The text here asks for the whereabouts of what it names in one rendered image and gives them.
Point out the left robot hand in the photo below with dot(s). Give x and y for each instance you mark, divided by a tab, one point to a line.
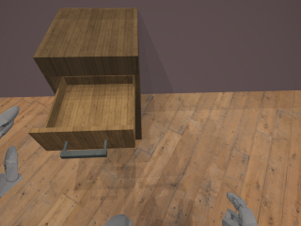
10	177

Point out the handle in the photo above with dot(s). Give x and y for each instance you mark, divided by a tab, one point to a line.
83	153

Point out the left robot thigh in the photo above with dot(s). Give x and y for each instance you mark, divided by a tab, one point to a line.
119	220

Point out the right robot hand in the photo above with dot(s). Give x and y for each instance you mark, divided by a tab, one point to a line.
245	216

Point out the drawer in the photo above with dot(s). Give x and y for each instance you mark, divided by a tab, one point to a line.
87	110

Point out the cabinet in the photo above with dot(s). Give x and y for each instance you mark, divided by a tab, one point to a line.
92	42

